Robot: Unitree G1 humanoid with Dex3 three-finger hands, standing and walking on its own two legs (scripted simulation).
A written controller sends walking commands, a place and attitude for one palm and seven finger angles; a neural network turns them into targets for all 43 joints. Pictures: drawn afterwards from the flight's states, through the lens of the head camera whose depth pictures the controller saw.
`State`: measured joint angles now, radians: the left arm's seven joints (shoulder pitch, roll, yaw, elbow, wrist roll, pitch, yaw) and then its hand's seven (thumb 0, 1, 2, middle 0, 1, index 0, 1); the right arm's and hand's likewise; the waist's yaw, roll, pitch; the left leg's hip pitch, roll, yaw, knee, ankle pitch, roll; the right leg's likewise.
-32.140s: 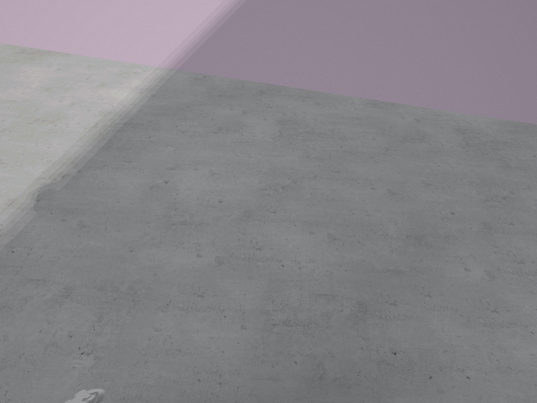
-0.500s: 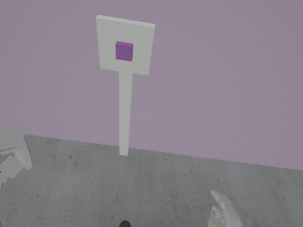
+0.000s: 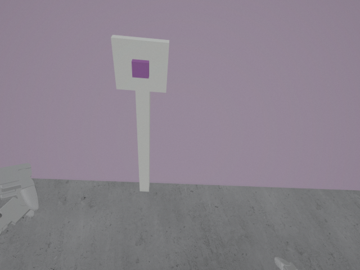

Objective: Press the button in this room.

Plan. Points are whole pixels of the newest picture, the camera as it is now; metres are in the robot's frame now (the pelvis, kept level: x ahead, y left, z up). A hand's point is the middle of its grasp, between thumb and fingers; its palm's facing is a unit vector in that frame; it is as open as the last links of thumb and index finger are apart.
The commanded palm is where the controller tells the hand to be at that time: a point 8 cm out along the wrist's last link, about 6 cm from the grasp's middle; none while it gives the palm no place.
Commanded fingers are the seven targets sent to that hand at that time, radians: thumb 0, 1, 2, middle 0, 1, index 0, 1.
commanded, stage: stop stepping back and stand still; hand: left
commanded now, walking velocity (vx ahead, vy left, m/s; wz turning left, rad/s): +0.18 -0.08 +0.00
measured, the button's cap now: (140, 68) +0.78 +0.21 +0.11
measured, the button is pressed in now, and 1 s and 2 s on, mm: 0 0 0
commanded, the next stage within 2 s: let the arm hang, fingers relaxed in 0.36 s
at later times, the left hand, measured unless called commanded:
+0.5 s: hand (11, 222) +0.15 +0.29 +0.13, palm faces +0.44 -0.79 -0.42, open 3.1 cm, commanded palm none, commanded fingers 0.00 0.90 0.90 -1.19 -1.38 -1.19 -1.38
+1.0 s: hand out of the picture -0.10 +0.21 -0.17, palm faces +0.12 -0.97 -0.23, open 5.1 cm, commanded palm none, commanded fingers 0.00 0.90 0.90 -0.27 -0.38 -0.27 -0.38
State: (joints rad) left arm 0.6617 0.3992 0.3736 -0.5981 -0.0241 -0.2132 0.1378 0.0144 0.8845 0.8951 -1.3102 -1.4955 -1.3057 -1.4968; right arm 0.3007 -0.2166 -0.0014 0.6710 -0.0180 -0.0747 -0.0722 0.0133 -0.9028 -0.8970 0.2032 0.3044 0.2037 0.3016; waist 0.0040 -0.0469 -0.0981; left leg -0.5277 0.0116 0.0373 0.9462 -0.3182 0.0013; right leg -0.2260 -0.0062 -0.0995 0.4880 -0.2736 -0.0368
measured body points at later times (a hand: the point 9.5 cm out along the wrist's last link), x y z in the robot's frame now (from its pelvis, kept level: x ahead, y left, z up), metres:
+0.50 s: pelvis -0.02 +0.02 -0.01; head -0.04 +0.03 +0.44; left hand +0.12 +0.33 +0.15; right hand +0.14 -0.20 -0.10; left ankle +0.01 +0.13 -0.71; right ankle -0.03 -0.08 -0.74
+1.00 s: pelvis -0.03 +0.02 +0.01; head -0.01 +0.02 +0.45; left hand -0.10 +0.26 -0.15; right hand -0.02 -0.20 -0.16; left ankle +0.00 +0.13 -0.74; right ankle -0.03 -0.09 -0.74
